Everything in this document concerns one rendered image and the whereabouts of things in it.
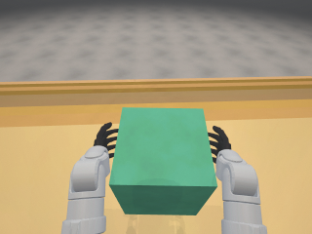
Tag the right robot forearm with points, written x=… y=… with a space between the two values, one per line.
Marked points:
x=240 y=193

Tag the left robot forearm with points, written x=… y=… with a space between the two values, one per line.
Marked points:
x=85 y=208

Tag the left robot hand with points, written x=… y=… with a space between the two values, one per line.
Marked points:
x=102 y=139

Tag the carton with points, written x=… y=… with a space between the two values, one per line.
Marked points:
x=162 y=163

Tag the right robot hand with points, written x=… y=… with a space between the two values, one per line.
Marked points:
x=222 y=141

